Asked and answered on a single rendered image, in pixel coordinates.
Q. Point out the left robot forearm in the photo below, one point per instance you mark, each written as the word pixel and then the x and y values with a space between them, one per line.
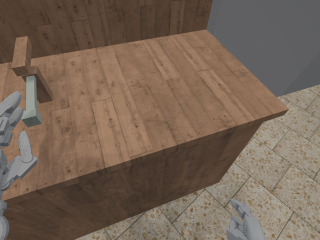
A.
pixel 4 224

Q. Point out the robot left hand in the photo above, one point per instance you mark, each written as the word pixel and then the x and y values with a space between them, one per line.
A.
pixel 10 115

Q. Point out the robot right hand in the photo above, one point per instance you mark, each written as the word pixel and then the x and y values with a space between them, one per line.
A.
pixel 248 229

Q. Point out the counter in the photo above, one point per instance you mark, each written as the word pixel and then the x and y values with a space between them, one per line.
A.
pixel 140 105

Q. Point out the tap lever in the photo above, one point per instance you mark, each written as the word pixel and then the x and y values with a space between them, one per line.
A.
pixel 31 117

